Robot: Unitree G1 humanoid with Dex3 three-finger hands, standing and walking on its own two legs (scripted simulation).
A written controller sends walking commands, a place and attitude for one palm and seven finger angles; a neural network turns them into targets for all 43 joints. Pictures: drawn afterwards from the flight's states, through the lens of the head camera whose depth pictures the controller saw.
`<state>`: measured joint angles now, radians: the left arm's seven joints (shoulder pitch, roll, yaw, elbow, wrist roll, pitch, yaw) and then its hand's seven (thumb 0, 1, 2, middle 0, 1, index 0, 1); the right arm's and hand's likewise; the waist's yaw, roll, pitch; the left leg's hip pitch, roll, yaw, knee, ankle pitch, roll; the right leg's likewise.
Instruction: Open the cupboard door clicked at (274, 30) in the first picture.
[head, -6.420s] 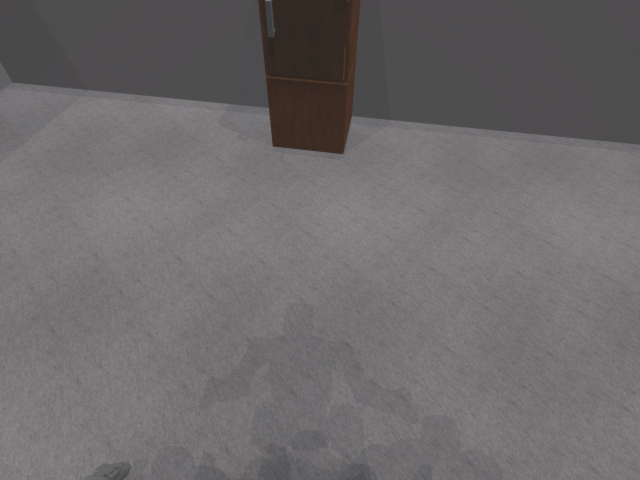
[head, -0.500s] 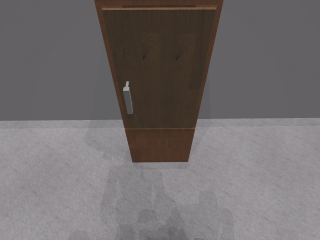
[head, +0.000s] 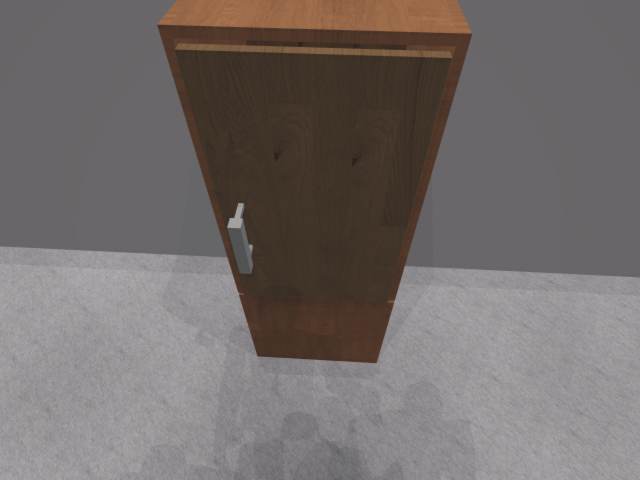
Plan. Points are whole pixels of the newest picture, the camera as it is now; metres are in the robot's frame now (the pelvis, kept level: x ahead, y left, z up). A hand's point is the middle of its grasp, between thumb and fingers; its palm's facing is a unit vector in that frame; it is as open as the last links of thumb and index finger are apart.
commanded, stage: come to a stop and stand still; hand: left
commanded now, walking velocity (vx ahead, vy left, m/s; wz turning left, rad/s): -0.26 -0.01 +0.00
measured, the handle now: (243, 239) +0.52 +0.20 -0.09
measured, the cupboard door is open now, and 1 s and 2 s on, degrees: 0 0 0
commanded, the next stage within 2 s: look again from close up in 1.04 s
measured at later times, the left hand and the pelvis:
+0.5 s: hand out of the picture +0.02 +0.15 -0.16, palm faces +0.03 -0.96 -0.27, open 7.4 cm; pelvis -0.03 -0.04 +0.00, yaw +1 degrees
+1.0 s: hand out of the picture -0.05 +0.17 -0.16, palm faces +0.03 -0.97 -0.26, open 7.4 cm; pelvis -0.05 -0.02 +0.00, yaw +1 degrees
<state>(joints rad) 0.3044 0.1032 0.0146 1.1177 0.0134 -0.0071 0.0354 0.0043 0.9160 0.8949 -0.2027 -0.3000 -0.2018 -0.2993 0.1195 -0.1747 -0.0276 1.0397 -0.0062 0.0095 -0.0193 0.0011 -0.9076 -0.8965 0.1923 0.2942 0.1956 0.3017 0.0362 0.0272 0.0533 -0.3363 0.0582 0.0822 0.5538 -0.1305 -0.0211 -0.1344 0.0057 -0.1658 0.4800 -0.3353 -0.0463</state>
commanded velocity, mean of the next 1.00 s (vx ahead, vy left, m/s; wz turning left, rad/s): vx -0.03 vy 0.00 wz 0.00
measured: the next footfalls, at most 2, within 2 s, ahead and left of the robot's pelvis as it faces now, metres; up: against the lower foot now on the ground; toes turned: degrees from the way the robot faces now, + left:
right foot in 0.32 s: +0.01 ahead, -0.15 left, +0.00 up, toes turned -2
left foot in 0.58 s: -0.02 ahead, +0.09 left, +0.00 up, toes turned +2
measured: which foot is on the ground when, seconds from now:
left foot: down 0.00-0.32, up 0.34-0.56, down 0.58-1.00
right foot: down 0.00-0.04, up 0.06-0.30, down 0.32-1.00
